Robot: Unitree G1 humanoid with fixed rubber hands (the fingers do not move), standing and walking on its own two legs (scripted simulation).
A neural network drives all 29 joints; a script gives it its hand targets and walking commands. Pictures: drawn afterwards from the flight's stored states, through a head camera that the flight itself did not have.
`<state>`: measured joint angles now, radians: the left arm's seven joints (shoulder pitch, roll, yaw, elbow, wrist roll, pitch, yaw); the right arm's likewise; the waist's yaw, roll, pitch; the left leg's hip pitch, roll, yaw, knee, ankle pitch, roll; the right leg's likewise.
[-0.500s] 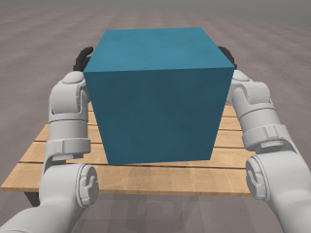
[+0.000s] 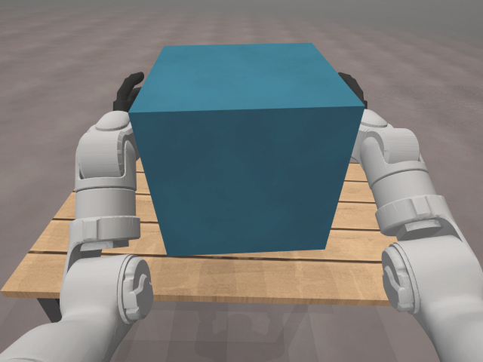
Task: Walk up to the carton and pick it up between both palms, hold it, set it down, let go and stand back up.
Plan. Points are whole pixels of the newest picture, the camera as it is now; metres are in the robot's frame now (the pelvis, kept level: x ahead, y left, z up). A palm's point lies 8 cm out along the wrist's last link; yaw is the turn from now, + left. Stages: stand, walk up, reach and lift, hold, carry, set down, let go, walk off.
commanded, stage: hold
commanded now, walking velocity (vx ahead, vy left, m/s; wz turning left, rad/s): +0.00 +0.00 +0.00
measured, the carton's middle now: (242, 145) +0.37 +0.01 +0.24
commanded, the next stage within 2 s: none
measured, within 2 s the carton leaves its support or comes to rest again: neither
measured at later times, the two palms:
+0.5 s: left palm (127, 122) +0.36 +0.18 +0.28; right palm (352, 122) +0.37 -0.16 +0.29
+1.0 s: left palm (128, 119) +0.36 +0.18 +0.28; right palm (352, 121) +0.37 -0.16 +0.29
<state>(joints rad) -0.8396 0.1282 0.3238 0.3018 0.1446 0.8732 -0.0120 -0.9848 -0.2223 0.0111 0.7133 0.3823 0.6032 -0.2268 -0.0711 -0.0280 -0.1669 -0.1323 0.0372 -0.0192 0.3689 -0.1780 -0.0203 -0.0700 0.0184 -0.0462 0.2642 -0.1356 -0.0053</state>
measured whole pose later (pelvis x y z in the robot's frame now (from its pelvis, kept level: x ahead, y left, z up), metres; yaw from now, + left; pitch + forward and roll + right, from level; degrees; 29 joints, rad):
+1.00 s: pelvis +0.00 +0.00 +0.00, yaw +0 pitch -3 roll -1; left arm -0.86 0.13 0.32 0.34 0.14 0.86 -0.01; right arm -1.00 -0.23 0.02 0.74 0.39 0.60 -0.22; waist -0.07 -0.02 -0.17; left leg -0.14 0.04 -0.02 0.37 -0.18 -0.02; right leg -0.07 0.02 -0.04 0.26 -0.13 0.00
